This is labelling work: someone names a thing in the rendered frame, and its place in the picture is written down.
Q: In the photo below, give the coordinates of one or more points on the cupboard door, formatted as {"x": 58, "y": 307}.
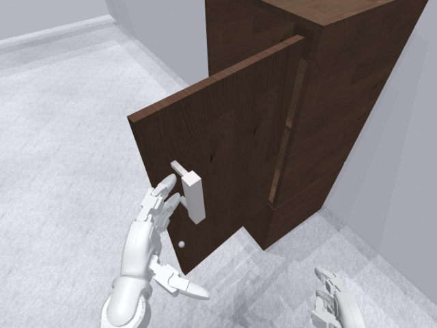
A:
{"x": 228, "y": 129}

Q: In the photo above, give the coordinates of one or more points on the robot left forearm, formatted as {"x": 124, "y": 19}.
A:
{"x": 127, "y": 306}

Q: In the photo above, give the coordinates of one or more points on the handle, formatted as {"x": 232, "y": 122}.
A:
{"x": 192, "y": 186}

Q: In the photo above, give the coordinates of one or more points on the robot right hand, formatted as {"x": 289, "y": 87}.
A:
{"x": 342, "y": 310}

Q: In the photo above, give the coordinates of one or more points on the robot left hand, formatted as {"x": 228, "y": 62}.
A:
{"x": 143, "y": 238}

